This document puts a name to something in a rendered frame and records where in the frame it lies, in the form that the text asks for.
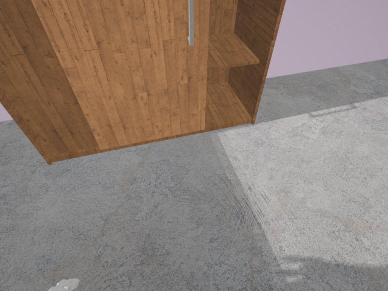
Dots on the robot left hand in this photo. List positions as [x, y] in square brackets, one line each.
[66, 285]

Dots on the wardrobe door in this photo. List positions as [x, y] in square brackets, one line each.
[34, 81]
[130, 64]

